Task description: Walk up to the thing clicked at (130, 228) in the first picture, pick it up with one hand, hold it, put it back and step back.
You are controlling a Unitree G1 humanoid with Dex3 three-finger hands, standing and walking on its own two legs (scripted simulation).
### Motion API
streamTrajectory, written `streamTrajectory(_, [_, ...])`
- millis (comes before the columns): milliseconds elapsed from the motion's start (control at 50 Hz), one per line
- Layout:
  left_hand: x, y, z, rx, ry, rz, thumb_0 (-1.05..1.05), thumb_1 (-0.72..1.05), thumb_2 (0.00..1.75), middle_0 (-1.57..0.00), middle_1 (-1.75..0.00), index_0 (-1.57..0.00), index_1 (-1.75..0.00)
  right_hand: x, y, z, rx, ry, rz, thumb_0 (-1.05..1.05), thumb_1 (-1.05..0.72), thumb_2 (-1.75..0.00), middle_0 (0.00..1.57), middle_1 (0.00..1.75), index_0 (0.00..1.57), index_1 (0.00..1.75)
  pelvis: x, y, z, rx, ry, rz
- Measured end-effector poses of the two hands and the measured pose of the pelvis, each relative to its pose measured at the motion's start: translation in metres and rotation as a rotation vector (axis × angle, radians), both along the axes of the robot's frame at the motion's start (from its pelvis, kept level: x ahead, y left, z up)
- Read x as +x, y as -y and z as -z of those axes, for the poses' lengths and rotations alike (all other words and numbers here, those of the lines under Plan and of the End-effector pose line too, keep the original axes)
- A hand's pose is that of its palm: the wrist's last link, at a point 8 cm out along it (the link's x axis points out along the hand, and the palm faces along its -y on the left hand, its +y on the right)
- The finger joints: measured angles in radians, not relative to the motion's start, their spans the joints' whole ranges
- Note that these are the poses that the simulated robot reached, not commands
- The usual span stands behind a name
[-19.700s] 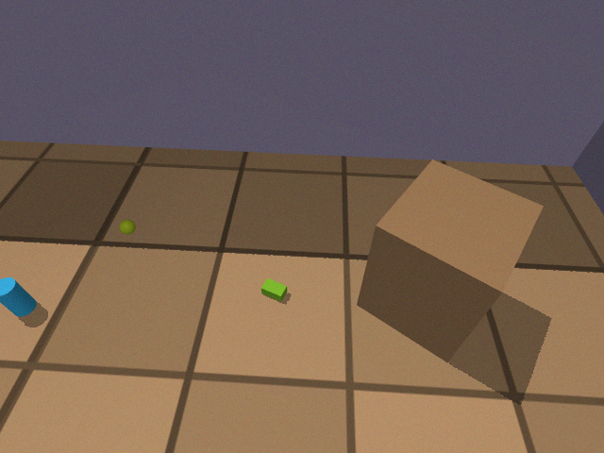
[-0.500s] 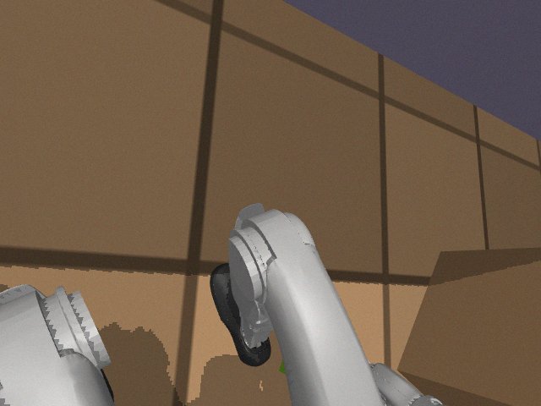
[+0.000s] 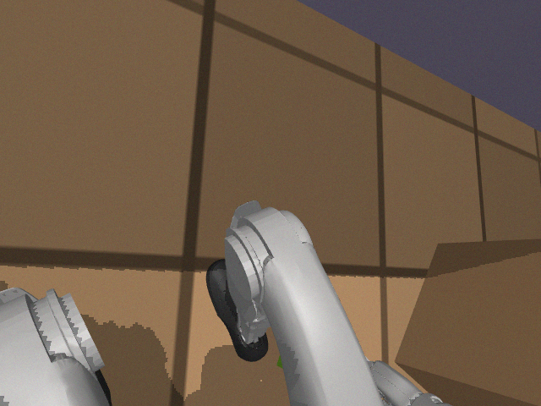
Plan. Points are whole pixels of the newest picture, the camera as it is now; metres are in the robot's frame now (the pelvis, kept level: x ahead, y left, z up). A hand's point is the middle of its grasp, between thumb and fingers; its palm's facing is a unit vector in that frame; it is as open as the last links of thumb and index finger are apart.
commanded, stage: settle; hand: left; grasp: from above
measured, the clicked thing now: out of the picture +0.47 +0.33 -0.27
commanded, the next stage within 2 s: lift in 1.10 s
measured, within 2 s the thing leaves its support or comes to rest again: leaves its support in 0.40 s
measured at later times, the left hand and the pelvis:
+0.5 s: hand out of the picture +0.46 +0.34 -0.22, palm faces -0.39 -0.16 -0.91, open 8.2 cm; pelvis +0.00 +0.00 +0.00, yaw +0 degrees
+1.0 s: hand out of the picture +0.45 +0.34 -0.13, palm faces -0.43 -0.10 -0.90, open 8.1 cm; pelvis +0.00 -0.01 +0.02, yaw +6 degrees
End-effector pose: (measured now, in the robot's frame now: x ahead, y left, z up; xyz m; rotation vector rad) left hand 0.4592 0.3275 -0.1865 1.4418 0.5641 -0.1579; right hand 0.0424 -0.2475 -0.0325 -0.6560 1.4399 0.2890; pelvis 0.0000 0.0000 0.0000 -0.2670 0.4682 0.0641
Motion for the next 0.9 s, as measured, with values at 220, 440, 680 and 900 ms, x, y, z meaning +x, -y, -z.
streamTrajectory(220, [0.001, -0.001, -0.001, -0.008, -0.001, -0.006, 0.0, 0.25, 0.24, -0.82, -0.5, -0.86, -0.46, -0.005, 0.001, -0.005, -0.014, -0.016, 0.013, 0.0, -0.91, -0.9, 0.2, 0.3, 0.2, 0.3, 0.0, 0.0, -0.003, -0.003, -0.006, 0.001])
streamTrajectory(440, [0.006, -0.007, -0.012, -0.012, 0.032, -0.019, 0.0, 0.23, 0.22, -0.86, -0.45, -0.9, -0.42, -0.003, 0.005, -0.006, -0.028, -0.004, 0.041, 0.0, -0.92, -0.9, 0.2, 0.3, 0.2, 0.3, 0.001, 0.0, -0.004, -0.002, -0.025, -0.002])
streamTrajectory(680, [0.002, -0.021, -0.064, 0.033, 0.03, -0.019, -0.01, 0.23, 0.2, -0.89, -0.43, -0.93, -0.4, 0.018, 0.016, 0.005, -0.004, 0.046, 0.129, 0.0, -0.92, -0.9, 0.2, 0.3, 0.2, 0.3, 0.006, 0.001, -0.011, 0.024, -0.088, -0.025])
streamTrajectory(900, [-0.001, -0.011, -0.105, 0.026, 0.007, 0.032, -0.01, 0.22, 0.19, -0.9, -0.41, -0.94, -0.38, 0.038, 0.021, 0.015, 0.014, 0.111, 0.161, 0.0, -0.92, -0.9, 0.2, 0.3, 0.2, 0.3, 0.001, 0.006, -0.02, 0.057, -0.103, -0.048])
